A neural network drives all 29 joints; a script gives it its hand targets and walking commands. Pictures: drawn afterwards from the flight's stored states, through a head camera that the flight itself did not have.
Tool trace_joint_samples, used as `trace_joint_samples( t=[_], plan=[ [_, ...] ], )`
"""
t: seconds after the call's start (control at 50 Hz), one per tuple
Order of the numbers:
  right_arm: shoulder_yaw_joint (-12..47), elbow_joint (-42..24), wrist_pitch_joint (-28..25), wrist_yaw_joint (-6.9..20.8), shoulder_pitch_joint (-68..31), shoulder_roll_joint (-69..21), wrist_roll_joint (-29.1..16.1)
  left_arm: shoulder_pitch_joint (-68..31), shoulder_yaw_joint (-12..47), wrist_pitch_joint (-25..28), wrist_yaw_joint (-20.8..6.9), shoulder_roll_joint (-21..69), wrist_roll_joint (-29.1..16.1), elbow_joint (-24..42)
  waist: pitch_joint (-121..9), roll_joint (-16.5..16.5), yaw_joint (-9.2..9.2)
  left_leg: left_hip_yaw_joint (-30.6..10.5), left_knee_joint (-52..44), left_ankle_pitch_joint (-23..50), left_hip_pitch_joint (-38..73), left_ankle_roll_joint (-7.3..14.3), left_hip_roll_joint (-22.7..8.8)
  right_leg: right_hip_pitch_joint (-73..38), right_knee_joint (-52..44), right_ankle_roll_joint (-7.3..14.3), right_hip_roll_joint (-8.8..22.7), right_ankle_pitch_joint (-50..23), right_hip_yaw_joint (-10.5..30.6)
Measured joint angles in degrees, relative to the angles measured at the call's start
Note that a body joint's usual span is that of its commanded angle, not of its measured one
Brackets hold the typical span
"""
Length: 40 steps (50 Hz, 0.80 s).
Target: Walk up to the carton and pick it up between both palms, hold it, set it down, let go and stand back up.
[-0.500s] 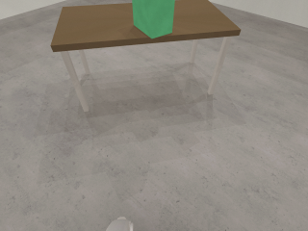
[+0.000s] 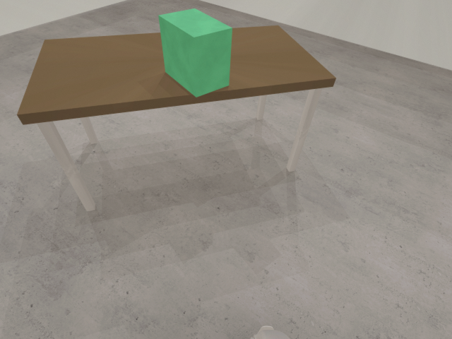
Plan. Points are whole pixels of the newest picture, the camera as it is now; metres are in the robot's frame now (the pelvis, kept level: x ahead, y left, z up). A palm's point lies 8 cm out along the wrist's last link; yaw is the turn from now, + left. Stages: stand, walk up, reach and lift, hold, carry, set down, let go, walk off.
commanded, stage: walk up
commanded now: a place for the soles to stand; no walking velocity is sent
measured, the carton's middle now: (195, 52) +1.14 +0.04 -0.01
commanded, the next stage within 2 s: none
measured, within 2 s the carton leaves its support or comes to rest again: neither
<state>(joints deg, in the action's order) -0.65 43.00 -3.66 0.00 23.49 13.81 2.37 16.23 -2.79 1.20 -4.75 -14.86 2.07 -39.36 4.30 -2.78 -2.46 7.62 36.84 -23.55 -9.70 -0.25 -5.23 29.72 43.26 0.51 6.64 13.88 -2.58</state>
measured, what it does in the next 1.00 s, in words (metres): walks ahead: right foot, then left foot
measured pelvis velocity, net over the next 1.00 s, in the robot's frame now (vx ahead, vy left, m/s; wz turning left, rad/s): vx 0.40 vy -0.07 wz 0.07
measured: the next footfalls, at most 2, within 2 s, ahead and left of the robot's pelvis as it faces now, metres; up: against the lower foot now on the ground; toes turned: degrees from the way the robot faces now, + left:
right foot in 0.04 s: +0.19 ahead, -0.15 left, +0.00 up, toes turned -6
left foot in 0.44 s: +0.34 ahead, +0.11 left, +0.00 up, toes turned +11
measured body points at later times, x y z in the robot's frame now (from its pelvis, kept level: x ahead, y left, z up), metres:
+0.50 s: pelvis +0.22 -0.02 -0.02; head +0.22 +0.00 +0.43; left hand +0.18 +0.25 -0.16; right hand +0.38 -0.25 -0.11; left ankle +0.31 +0.10 -0.72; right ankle +0.15 -0.14 -0.69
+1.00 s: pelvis +0.40 -0.07 -0.01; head +0.41 -0.09 +0.44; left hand +0.46 +0.19 -0.12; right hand +0.46 -0.34 -0.15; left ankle +0.39 +0.06 -0.66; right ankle +0.44 -0.19 -0.72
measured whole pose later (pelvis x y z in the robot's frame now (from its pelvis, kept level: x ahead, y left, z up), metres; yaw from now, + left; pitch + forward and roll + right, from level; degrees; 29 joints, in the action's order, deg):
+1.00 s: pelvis +0.40 -0.07 -0.01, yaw +4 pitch -4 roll -1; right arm -2.6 43.2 0.7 1.2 23.4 16.9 2.3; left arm 20.1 -0.9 2.2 -0.5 -13.6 2.5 -39.5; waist 4.4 3.6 0.1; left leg -0.4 69.8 -25.5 -27.9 0.1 -3.0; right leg 18.8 44.8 1.1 4.1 21.8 -7.5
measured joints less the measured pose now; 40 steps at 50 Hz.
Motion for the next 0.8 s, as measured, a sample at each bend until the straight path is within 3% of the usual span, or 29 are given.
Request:
trace_joint_samples(
  t=[0.04, 0.08, 0.14, 0.2, 0.3, 0.42, 0.48, 0.52, 0.58, 0.68, 0.8],
  plan=[
    [-0.4, 0.6, 0.6, 0.3, 2.1, 0.6, -0.1, 0.1, -0.2, 0.9, 0.2, 0.1, 0.1, 1.1, -1.0, 1.0, -0.42, -0.4, 2.2, -3.2, 0.9, -0.5, -1.2, -3.6, -4.4, 1.0, -1.2, -0.8, -0.9],
    [-0.9, 1.0, 1.5, 0.6, 3.4, 1.4, 0.0, -0.5, -0.1, 2.1, 1.0, 0.5, 0.5, 1.9, -0.6, 3.1, -0.04, -3.2, 10.1, -6.4, -1.0, 0.8, -2.8, -4.0, -1.3, 1.2, -2.6, -1.6, -2.3],
    [-1.2, 1.0, 3.6, 0.9, 3.3, 2.3, -0.1, -0.7, 1.1, 2.1, 2.9, 1.2, 0.1, 1.9, 0.2, 4.4, 1.10, -9.2, 29.4, -5.5, -8.6, 1.6, 1.0, -5.2, 3.4, 0.9, -2.5, 4.4, -3.4],
    [-1.9, 0.0, 3.9, 1.2, 1.6, 2.8, -0.2, 0.5, 1.8, 1.5, 3.9, 1.9, 0.2, 0.5, 0.6, 5.9, 1.73, -9.2, 35.4, -1.3, -15.4, 1.1, 1.8, -8.9, 1.9, 1.0, -2.6, 6.2, -4.8],
    [-2.6, -2.3, 3.3, 2.0, -1.9, 2.2, -0.4, 3.8, 2.2, 1.7, 4.0, 1.8, 0.3, -2.8, 0.6, 6.6, 3.12, -6.7, 23.9, 1.3, -20.8, -0.3, 0.5, -15.3, -3.4, 1.2, -3.1, 7.5, -7.1],
    [-2.7, -4.9, 1.7, 2.6, -5.3, 0.1, -0.4, 8.0, 1.6, 0.7, 3.7, -0.6, 0.0, -4.6, 0.4, 3.6, 5.86, -3.8, 4.4, 8.9, -17.8, 1.7, 1.5, -20.5, -3.6, -0.3, -2.1, 12.4, -8.6],
    [-2.4, -6.9, 0.4, 1.6, -6.8, -0.5, 0.4, 10.0, 1.3, -0.6, 3.4, -1.8, -0.1, -5.1, 0.7, 0.6, 5.78, -2.3, 6.0, 11.8, -16.9, 2.8, 3.3, -17.6, 7.7, 0.5, -0.1, 16.8, -6.0],
    [-1.5, -7.1, 0.3, 0.5, -8.1, -0.9, 0.1, 10.2, 1.3, -2.4, 3.0, -2.2, 0.2, -5.5, 1.0, -0.6, 5.16, -1.4, 8.8, 7.8, -16.3, 3.1, 2.9, -12.1, 20.4, 0.6, -2.0, 16.9, -1.5],
    [-0.2, -6.3, 0.6, -0.8, -8.5, -1.6, 0.2, 8.7, 0.9, -3.5, 2.7, -2.8, 0.2, -5.2, 1.7, -2.1, 4.14, -0.5, 8.0, 5.6, -13.2, 2.9, 2.1, -4.6, 30.1, 0.0, -3.2, 13.8, 0.4],
    [0.5, -2.6, 0.2, -1.0, -6.1, -1.4, 0.4, 4.9, -0.1, -2.6, 1.4, -2.2, -0.2, -2.3, 1.5, -2.7, 2.99, 0.8, 2.6, 5.2, -7.1, 1.8, 1.1, 1.1, 19.0, -1.1, -0.9, 9.6, 1.0],
    [-0.4, 0.6, 1.0, -0.2, -1.6, 0.8, 0.0, 2.7, -0.7, -0.3, 0.4, -0.5, -0.1, 0.5, -0.5, 0.4, 0.74, 0.5, 2.5, 0.7, -3.0, 0.9, -1.4, -2.9, 0.0, 0.1, -0.5, 2.2, 0.0]
  ],
)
